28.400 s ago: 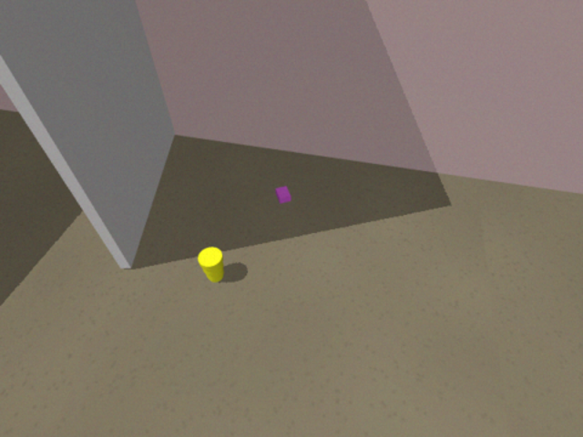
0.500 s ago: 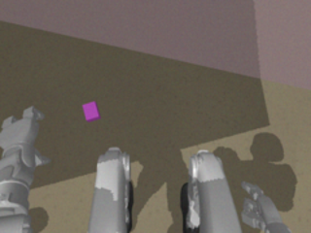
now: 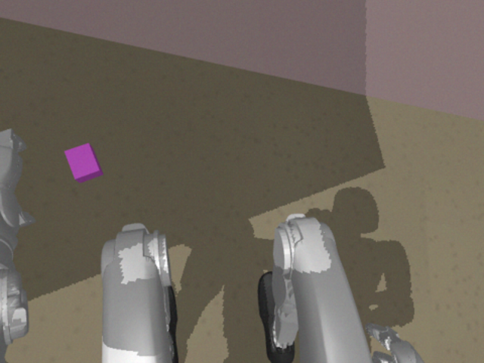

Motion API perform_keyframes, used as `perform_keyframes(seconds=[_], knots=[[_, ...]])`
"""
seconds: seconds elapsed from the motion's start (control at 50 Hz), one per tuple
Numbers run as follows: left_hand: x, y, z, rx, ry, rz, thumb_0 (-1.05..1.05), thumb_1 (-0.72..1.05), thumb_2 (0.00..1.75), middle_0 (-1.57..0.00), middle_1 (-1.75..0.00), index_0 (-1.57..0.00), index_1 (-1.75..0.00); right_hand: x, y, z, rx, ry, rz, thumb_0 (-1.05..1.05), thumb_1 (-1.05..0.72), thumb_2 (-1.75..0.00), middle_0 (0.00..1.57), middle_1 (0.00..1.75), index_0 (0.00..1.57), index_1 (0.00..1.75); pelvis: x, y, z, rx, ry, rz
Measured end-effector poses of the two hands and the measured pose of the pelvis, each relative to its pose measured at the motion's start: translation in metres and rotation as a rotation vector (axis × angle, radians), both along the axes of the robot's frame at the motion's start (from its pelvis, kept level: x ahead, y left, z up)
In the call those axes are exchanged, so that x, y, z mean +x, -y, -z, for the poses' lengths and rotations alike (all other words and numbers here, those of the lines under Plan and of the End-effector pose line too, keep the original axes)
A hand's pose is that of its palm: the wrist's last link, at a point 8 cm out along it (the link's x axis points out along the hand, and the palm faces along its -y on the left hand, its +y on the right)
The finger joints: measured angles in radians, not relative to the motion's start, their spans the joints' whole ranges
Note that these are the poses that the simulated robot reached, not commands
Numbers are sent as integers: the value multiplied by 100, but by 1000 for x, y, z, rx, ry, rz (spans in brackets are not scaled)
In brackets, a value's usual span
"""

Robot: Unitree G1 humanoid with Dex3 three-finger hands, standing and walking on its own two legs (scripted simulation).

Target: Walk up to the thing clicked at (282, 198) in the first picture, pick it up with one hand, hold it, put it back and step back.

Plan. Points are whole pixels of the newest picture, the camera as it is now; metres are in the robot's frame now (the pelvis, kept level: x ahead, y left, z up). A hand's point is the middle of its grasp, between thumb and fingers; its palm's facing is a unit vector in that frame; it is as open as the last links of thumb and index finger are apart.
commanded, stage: rise first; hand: left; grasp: from above
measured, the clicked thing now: (84, 163) +0.50 +0.33 -0.35
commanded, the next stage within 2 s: none
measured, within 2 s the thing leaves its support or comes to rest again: neither
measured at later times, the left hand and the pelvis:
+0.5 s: hand (35, 177) +0.43 +0.36 -0.21, palm faces -0.39 -0.20 -0.90, open 14.0 cm; pelvis +0.01 +0.00 -0.03, yaw -2 degrees
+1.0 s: hand (41, 174) +0.44 +0.36 -0.23, palm faces -0.38 -0.21 -0.90, open 14.1 cm; pelvis +0.01 +0.00 -0.05, yaw -3 degrees
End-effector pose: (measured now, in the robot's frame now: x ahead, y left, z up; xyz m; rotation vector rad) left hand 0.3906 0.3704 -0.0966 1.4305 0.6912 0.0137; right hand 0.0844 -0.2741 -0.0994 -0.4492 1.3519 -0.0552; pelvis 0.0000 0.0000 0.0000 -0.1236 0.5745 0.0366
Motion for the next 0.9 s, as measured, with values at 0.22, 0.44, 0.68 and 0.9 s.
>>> perform_keyframes(seconds=[0.22, 0.44, 0.68, 0.9], knots=[[21, 6, 28, 9, -9, -37, 0, -47, 95, -14, -98, -14, -97, 1, -5, 26, 40, -25, -22, 1, -90, -90, 20, 30, 20, 30, 5, 2, 20, 2, -8, 11], [37, 8, 48, -9, -7, -40, 0, -50, 97, -12, -101, -13, -100, -5, -12, 41, 71, -75, -19, 0, -91, -90, 20, 30, 20, 30, 10, 1, 33, -10, -7, 26], [43, 5, 64, -16, -3, -41, 0, -53, 99, -10, -102, -11, -101, -6, -9, 39, 54, -101, -23, 0, -91, -90, 20, 30, 20, 30, 15, -1, 39, -21, -9, 30], [48, 6, 71, -18, 0, -55, 0, -54, 99, -9, -103, -10, -102, -4, -3, 39, 47, -101, -48, 0, -91, -90, 20, 30, 20, 30, 14, 0, 44, -26, 0, 34]])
